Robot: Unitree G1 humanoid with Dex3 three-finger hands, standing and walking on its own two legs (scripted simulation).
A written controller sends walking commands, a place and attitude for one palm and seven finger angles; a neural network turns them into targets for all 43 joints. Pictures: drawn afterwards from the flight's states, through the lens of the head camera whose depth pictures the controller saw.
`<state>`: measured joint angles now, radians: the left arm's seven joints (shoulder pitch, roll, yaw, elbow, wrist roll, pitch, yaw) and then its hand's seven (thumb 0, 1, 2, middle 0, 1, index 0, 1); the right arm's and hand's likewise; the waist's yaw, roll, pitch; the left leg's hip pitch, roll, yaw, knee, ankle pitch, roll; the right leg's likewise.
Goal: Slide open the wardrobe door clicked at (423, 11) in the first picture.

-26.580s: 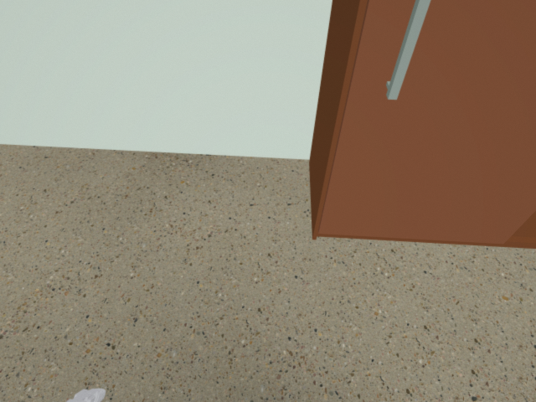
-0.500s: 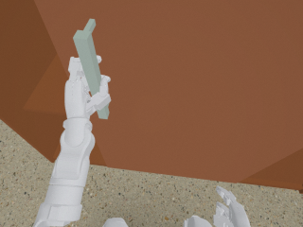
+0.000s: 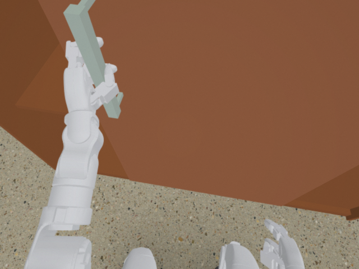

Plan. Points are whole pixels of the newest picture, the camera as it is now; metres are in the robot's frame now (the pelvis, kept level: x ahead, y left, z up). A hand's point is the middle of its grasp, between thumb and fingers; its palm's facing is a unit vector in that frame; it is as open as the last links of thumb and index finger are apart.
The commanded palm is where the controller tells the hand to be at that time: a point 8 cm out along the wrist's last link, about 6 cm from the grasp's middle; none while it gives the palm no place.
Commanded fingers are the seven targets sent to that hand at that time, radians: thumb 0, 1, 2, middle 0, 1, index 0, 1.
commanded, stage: step sideways, sliding the door along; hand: left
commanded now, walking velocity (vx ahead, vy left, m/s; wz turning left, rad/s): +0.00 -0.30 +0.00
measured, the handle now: (104, 67) +0.45 +0.25 +0.14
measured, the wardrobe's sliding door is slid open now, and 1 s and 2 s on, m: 0.44 0.44 0.44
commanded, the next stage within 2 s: stop walking and hold the door there in 0.36 s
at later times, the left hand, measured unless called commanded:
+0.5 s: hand (115, 81) +0.41 +0.21 +0.15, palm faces +0.61 -0.79 -0.10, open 7.2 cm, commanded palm +0.36 +0.23 +0.13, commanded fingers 0.00 0.90 0.90 -0.45 -1.40 -0.45 -1.40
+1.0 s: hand (109, 83) +0.40 +0.23 +0.14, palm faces +0.60 -0.76 -0.24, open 7.1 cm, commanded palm +0.35 +0.25 +0.13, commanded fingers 0.00 0.90 0.90 -0.45 -1.40 -0.45 -1.40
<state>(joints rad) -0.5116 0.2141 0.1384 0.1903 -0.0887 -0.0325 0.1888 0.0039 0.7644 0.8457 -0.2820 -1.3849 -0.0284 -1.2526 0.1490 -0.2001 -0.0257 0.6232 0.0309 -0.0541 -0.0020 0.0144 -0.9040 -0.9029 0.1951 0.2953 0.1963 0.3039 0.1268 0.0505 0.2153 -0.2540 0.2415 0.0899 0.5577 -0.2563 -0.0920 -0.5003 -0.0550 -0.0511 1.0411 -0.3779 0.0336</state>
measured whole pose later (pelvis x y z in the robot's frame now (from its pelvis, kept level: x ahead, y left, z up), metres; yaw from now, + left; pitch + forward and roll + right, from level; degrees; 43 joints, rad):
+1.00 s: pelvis +0.05 -0.12 -0.01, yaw -3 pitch -3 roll -1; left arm -0.28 0.51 0.49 0.50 -0.01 -0.13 0.17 -0.12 0.59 0.78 -0.37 -1.37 -0.20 -1.26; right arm 0.25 -0.28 -0.01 0.69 0.04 -0.07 -0.09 0.01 -0.91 -0.90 0.19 0.30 0.20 0.30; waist -0.02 0.01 0.02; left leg -0.28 0.06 0.09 0.60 -0.27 0.02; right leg -0.42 -0.02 -0.03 0.81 -0.37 0.01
